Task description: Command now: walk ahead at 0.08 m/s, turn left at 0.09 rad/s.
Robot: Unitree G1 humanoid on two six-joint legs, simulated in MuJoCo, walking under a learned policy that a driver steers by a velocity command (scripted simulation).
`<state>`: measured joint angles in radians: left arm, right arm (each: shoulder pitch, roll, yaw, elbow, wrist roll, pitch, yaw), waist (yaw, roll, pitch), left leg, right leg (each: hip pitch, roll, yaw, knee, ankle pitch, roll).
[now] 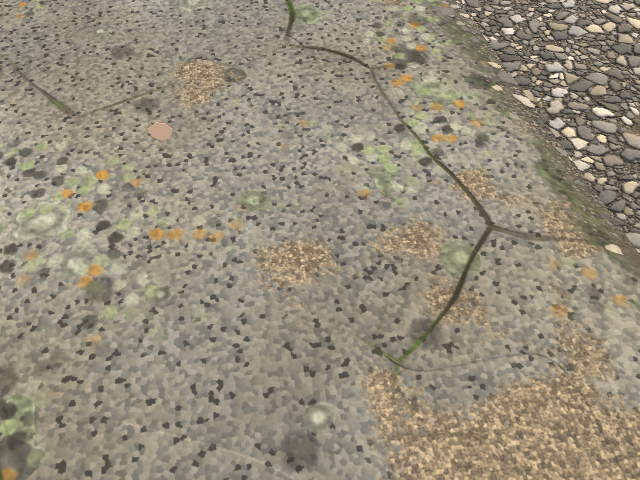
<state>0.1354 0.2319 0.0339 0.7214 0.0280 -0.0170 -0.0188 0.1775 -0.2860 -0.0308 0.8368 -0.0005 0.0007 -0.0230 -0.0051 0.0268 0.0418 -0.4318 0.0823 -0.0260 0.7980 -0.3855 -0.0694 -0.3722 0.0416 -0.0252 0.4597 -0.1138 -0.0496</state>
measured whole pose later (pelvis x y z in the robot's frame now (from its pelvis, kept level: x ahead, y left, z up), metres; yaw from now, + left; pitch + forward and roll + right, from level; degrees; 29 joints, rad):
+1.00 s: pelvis +0.09 +0.09 +0.01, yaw +25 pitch +2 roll +0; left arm 0.19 0.32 0.08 0.81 -0.02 -0.06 -0.04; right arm 0.34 -0.25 -0.05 0.77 0.00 -0.05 0.00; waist -0.02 -0.05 0.00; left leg -0.06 -0.03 0.03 0.29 -0.26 0.05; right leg -0.61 -0.10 -0.02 0.99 -0.19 0.00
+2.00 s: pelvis +0.64 +0.26 +0.01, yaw +0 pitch +1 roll +1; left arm 0.20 0.29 0.05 0.70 -0.01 -0.05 -0.01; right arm 0.37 -0.25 -0.05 0.76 0.00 -0.10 0.02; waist -0.05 -0.04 0.01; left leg -0.17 -0.04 0.02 0.33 -0.19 0.04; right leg -0.60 -0.06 0.05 0.98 -0.25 -0.01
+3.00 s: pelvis +1.18 +0.27 +0.01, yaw +19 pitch +2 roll +0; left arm 0.17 0.30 0.05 0.74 0.01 -0.10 0.00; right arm 0.28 -0.29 -0.07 0.67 0.01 -0.05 0.02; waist -0.02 -0.02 0.05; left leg -0.27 -0.12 -0.04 0.41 -0.16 0.10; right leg -0.56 -0.09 0.07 1.10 -0.33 0.03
